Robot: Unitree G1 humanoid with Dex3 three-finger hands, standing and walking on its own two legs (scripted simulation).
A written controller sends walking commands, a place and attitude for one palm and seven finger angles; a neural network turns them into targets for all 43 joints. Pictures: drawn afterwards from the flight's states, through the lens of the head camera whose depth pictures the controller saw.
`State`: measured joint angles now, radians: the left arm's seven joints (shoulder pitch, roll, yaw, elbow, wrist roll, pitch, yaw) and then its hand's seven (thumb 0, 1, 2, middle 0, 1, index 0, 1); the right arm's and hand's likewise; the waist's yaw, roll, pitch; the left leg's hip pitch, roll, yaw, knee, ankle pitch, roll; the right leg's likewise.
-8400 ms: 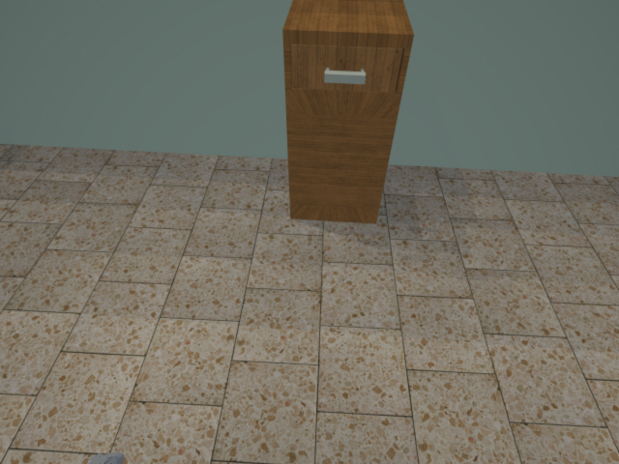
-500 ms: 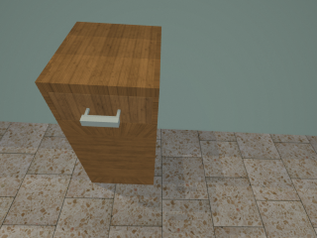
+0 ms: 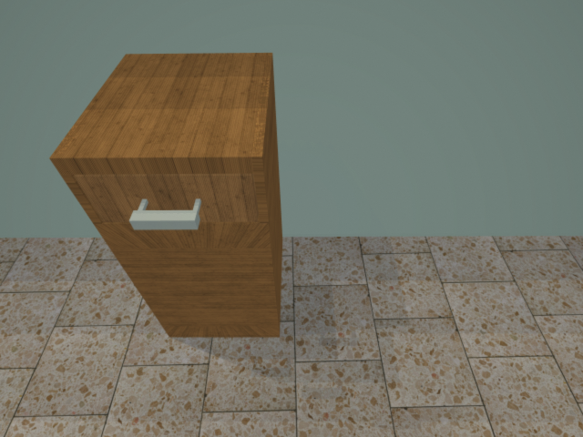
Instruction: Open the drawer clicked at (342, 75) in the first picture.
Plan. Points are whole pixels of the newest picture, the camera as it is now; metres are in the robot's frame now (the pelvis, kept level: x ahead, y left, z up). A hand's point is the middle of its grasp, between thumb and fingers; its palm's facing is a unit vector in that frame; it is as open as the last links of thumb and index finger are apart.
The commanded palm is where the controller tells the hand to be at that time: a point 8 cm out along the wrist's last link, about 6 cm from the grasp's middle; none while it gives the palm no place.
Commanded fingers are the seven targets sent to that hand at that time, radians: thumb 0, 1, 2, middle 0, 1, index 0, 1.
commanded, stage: come to a stop and stand still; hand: left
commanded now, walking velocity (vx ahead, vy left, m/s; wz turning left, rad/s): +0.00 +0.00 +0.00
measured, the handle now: (168, 211) +0.53 +0.29 -0.06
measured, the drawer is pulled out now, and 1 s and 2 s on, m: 0.00 0.00 0.00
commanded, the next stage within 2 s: look again from close up in 1.14 s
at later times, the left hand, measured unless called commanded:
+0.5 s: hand out of the picture -0.04 +0.18 -0.17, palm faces +0.04 -0.99 -0.14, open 7.3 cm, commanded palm none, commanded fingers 0.00 0.90 0.90 -0.20 -0.30 -0.20 -0.30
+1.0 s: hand out of the picture -0.01 +0.20 -0.17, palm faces +0.03 -0.99 -0.16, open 7.3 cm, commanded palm none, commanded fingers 0.00 0.90 0.90 -0.20 -0.30 -0.20 -0.30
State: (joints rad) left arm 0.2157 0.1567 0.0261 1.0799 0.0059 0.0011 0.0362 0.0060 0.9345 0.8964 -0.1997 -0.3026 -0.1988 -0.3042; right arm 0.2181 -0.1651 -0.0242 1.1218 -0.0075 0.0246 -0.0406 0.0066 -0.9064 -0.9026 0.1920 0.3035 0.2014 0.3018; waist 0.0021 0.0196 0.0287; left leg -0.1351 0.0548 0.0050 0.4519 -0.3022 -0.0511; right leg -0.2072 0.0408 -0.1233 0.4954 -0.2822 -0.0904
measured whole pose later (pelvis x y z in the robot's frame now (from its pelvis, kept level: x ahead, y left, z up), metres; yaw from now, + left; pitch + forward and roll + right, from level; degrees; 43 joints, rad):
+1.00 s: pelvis +0.01 +0.05 +0.01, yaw -1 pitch -1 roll +0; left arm 0.32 0.12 0.00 1.15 0.01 -0.01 0.04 0.00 0.91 0.90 -0.20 -0.30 -0.20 -0.30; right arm 0.32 -0.11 0.01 1.15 -0.01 -0.03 -0.05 0.01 -0.91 -0.90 0.19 0.30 0.20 0.30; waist 0.00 0.00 0.01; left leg -0.08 0.00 0.05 0.37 -0.28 0.01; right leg -0.16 -0.01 -0.08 0.41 -0.24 -0.02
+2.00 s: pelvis +0.00 +0.05 -0.01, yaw -2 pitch +2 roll +1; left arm 0.46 0.26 -0.09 0.26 0.33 0.09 0.22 0.04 0.91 0.88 -0.21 -0.33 -0.20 -0.33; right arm 0.35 -0.22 -0.01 0.88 0.02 -0.22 -0.09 0.03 -0.93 -0.90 0.20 0.30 0.21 0.30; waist 0.01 0.03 -0.02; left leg -0.24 -0.02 0.08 0.54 -0.34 0.02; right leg -0.34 -0.04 -0.05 0.61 -0.31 -0.02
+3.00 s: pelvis -0.01 +0.04 -0.01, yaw -3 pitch +5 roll +1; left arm 0.11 0.35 -0.08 0.07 1.00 0.12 0.30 0.00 -0.25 0.40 -0.30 -1.05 -0.30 -1.05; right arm 0.13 -0.27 -0.05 0.63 -0.01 0.06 -0.03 0.02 -0.90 -0.90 0.19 0.30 0.20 0.30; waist 0.06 0.06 -0.05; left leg -0.31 0.00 0.06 0.58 -0.36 0.01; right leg -0.41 -0.01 -0.04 0.64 -0.31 -0.04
